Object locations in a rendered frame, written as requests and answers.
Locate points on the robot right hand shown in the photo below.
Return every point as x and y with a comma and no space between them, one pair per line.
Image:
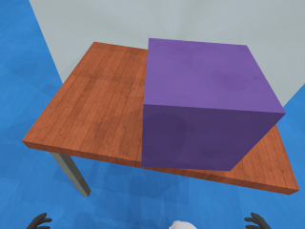
257,219

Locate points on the robot left hand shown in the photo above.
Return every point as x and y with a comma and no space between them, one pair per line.
39,220

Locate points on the carton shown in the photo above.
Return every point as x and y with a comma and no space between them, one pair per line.
206,105

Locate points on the table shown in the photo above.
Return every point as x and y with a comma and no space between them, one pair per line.
98,114

